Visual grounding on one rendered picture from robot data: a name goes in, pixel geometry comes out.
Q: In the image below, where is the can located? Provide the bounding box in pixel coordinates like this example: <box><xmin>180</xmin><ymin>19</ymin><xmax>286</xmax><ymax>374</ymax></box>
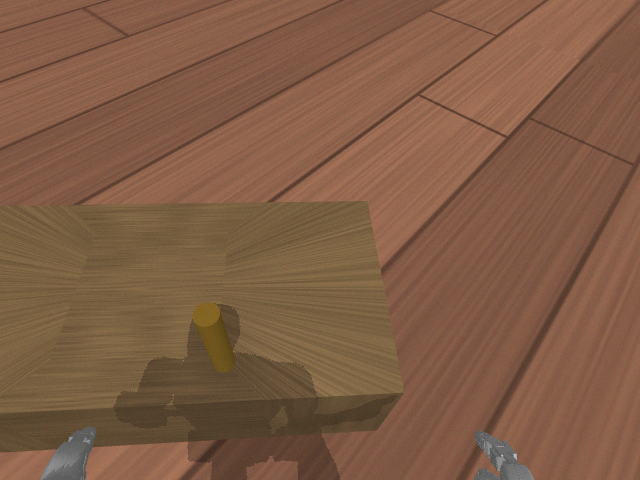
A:
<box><xmin>193</xmin><ymin>302</ymin><xmax>235</xmax><ymax>373</ymax></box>

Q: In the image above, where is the right robot hand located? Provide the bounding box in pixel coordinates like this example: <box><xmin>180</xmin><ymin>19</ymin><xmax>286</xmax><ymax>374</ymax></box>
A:
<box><xmin>474</xmin><ymin>431</ymin><xmax>534</xmax><ymax>480</ymax></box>

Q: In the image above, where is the left robot hand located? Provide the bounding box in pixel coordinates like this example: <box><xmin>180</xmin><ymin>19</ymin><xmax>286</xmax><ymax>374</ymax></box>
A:
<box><xmin>40</xmin><ymin>427</ymin><xmax>96</xmax><ymax>480</ymax></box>

